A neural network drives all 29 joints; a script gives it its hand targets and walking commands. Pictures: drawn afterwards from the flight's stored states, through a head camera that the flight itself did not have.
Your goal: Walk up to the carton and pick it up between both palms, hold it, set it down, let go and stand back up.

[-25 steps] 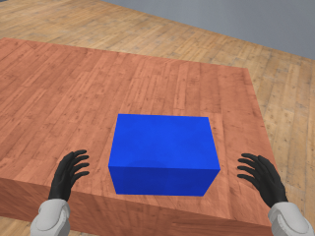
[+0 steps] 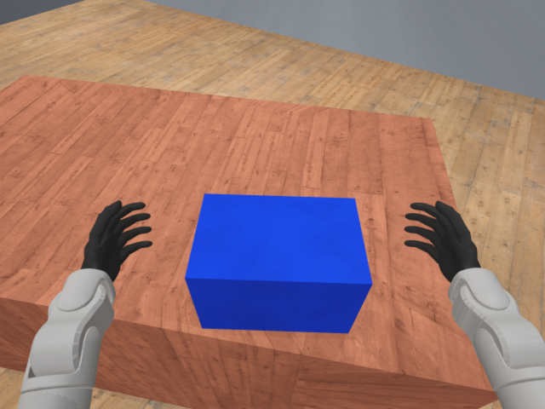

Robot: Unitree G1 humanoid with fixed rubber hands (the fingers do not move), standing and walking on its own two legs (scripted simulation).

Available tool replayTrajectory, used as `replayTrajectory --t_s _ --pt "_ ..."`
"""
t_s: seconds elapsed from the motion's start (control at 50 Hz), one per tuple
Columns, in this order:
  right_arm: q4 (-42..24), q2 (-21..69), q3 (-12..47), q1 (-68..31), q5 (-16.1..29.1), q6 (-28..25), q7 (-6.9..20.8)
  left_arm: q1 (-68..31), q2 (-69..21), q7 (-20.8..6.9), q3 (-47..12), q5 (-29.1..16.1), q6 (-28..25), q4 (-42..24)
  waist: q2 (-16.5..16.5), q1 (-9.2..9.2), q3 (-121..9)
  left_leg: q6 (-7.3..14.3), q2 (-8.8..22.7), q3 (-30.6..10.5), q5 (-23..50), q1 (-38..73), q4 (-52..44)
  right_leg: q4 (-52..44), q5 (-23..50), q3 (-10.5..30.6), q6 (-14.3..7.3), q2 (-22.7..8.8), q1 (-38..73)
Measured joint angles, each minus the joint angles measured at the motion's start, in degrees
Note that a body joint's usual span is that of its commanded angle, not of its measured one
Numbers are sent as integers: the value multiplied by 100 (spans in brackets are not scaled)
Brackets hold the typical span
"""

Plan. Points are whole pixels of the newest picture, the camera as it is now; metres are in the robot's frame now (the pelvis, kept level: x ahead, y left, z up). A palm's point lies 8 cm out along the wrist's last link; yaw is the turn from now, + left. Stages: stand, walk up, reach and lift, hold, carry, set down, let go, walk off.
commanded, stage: reach and lift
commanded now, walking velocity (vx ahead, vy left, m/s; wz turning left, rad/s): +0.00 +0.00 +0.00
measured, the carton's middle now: (277, 264) +0.36 +0.04 -0.01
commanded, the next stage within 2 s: none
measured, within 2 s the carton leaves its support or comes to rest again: neither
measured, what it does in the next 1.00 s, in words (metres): stands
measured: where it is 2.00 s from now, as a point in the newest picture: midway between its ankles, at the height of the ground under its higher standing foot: outside the picture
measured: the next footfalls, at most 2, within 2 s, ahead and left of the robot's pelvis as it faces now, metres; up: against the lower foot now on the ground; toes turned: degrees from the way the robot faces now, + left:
none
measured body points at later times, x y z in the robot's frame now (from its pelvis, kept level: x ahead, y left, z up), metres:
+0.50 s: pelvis -0.02 +0.01 +0.00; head +0.02 +0.03 +0.45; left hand +0.37 +0.27 +0.13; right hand +0.40 -0.20 +0.13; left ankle -0.06 +0.11 -0.75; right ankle -0.02 -0.11 -0.75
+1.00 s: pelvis -0.03 +0.02 -0.01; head +0.06 +0.02 +0.43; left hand +0.40 +0.26 +0.06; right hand +0.43 -0.17 +0.06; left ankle -0.06 +0.11 -0.75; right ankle -0.02 -0.11 -0.75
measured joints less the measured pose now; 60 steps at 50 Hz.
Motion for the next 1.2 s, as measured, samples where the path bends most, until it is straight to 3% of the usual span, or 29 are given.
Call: replayTrajectory --t_s 0.3,0.5,0.64,0.78,0.92,1.04,1.2 --pt "1508 -53 -206 -1885 -139 471 183 -1762 40 132 -72 -117 642 1258 89 -92 63 67 -63 2 61 -468 217 106 125 9 65 -69 -414" --pt "2325 -13 -310 -2757 -355 566 308 -2647 78 262 -103 -37 665 1996 50 -107 -147 111 -108 30 151 -895 226 69 246 40 107 -114 -825" --pt "2943 40 -373 -3322 -424 339 352 -3186 147 259 -284 -104 466 2635 70 -109 -237 120 -105 18 125 -1252 398 86 300 31 123 -116 -1105" --pt "3702 136 -386 -3686 -644 -6 453 -3580 46 252 -431 -55 -65 3471 125 -100 -385 145 -138 -21 186 -1622 428 66 373 -7 145 -149 -1434" --pt "4279 280 -322 -3812 -792 -758 508 -3849 -39 177 -691 -150 -1042 4482 215 -150 -481 166 -181 -105 236 -2159 558 200 389 -90 167 -197 -1937" --pt "4801 477 -255 -3561 -899 -1760 550 -3579 -296 147 -788 -55 -2119 5054 260 -169 -794 162 -208 -131 308 -2764 615 247 453 -115 177 -226 -2526" --pt "5061 691 -265 -3188 -1111 -2488 660 -3035 -573 236 -750 85 -3078 5456 193 -236 -1167 166 -235 -125 406 -3405 637 432 466 -107 173 -256 -3242"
